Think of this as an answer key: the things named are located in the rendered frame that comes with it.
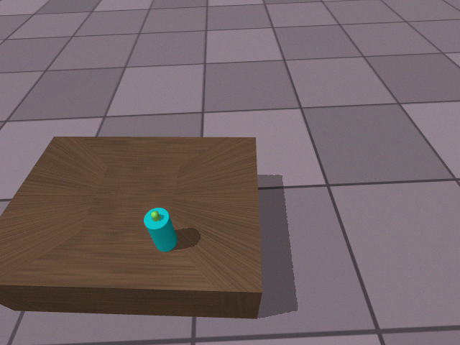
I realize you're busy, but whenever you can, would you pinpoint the bottle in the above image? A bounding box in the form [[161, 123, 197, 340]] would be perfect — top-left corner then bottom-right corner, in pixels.
[[144, 208, 177, 252]]

